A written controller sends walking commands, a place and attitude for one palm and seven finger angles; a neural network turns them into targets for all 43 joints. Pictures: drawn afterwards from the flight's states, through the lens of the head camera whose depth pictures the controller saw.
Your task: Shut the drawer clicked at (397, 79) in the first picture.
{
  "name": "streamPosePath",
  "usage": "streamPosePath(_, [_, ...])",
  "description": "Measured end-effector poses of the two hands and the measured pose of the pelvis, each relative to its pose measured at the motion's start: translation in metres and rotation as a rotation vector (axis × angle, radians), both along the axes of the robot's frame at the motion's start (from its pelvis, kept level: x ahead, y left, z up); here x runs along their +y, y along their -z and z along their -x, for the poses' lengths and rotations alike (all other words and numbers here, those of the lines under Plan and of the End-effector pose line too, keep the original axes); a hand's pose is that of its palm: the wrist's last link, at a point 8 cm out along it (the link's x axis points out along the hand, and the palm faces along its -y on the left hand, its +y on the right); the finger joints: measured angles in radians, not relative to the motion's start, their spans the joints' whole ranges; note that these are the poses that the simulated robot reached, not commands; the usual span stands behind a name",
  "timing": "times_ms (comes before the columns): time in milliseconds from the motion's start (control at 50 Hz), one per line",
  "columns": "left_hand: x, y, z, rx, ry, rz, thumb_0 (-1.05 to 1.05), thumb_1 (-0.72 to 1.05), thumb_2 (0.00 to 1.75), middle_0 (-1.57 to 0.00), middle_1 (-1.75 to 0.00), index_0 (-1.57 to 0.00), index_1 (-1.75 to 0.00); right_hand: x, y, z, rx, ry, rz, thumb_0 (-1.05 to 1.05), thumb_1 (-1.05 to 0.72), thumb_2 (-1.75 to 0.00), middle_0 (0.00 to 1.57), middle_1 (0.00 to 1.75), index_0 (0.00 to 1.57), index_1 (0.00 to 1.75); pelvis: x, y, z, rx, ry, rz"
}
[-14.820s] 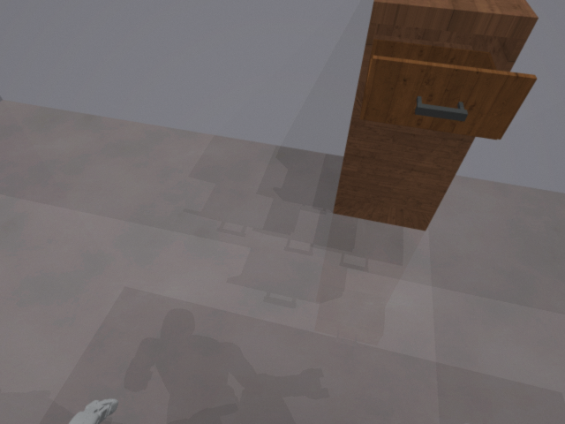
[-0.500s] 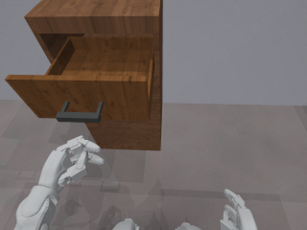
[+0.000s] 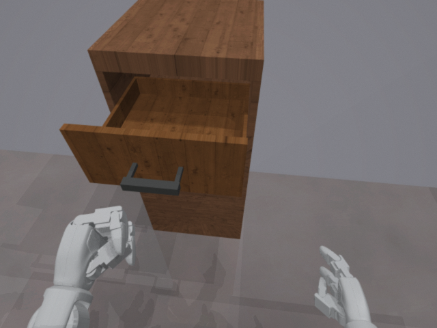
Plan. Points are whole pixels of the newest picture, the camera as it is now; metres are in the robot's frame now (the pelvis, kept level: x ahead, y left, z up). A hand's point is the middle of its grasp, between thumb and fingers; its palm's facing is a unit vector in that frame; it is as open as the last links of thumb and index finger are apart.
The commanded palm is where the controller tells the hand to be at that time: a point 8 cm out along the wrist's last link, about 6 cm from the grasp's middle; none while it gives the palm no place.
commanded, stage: raise the hand and make a fist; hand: left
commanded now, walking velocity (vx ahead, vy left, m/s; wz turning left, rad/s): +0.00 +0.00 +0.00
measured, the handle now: (153, 177) +0.40 +0.18 +0.03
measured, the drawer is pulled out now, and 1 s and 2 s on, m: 0.23 0.23 0.23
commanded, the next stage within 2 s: bring the fist close to the handle in 0.62 s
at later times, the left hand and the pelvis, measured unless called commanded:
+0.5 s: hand (135, 244) +0.21 +0.15 +0.11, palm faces -0.04 -1.00 -0.06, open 3.3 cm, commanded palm +0.19 +0.21 +0.13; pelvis +0.00 -0.01 +0.02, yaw -1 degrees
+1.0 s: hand (137, 222) +0.26 +0.16 +0.11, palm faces +0.02 -1.00 -0.05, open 3.3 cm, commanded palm +0.23 +0.21 +0.10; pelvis +0.00 -0.03 +0.01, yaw +0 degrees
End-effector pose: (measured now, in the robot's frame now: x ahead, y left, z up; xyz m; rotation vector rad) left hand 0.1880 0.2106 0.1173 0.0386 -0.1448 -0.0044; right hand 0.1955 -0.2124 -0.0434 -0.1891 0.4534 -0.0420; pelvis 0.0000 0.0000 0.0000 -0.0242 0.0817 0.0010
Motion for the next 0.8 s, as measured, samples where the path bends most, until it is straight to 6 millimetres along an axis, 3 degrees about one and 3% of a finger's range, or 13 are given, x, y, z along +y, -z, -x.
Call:
streamPosePath(100, [-0.013,0.003,-0.008,0.099,0.079,0.003,0.01,0.9,0.9,-1.36,-1.56,-1.37,-1.55,0.022,-0.002,0.002,0.013,-0.024,-0.044,0.01,-0.9,-0.9,0.2,0.3,0.2,0.3,0.005,-0.005,0.0,-0.025,0.006,-0.001])
streamPosePath(200, [-0.007,-0.002,-0.009,0.146,0.047,-0.021,0.02,0.9,0.9,-1.39,-1.58,-1.39,-1.58,0.023,0.0,0.014,0.049,-0.011,-0.049,0.01,-0.9,-0.9,0.2,0.3,0.2,0.3,0.005,-0.01,-0.001,-0.044,0.016,-0.007])
streamPosePath(320, [0.005,-0.024,-0.008,0.049,-0.027,-0.011,0.02,0.9,0.9,-1.4,-1.6,-1.4,-1.59,0.008,0.006,0.029,0.098,-0.001,-0.023,0.01,-0.9,-0.9,0.2,0.3,0.2,0.3,0.002,-0.012,0.0,-0.06,0.01,-0.005])
streamPosePath(460, [-0.009,0.0,-0.009,0.186,0.038,-0.013,0.01,0.9,0.9,-1.4,-1.6,-1.4,-1.59,-0.019,0.007,0.04,0.125,0.055,0.01,0.01,-0.9,-0.9,0.2,0.3,0.2,0.3,-0.005,-0.015,0.002,-0.06,0.014,-0.012])
streamPosePath(640, [0.003,-0.022,-0.008,0.056,-0.055,-0.039,0.02,0.9,0.9,-1.4,-1.6,-1.4,-1.59,-0.039,0.005,0.039,0.094,0.06,0.014,0.01,-0.9,-0.9,0.2,0.3,0.2,0.3,-0.02,-0.016,0.001,-0.066,0.011,-0.015])
streamPosePath(800, [-0.008,-0.002,-0.017,0.172,0.014,-0.024,0.01,0.9,0.9,-1.4,-1.6,-1.41,-1.6,-0.047,0.009,0.031,0.084,0.063,0.004,0.01,-0.9,-0.9,0.2,0.3,0.2,0.3,-0.029,-0.017,0.001,-0.056,0.007,-0.018])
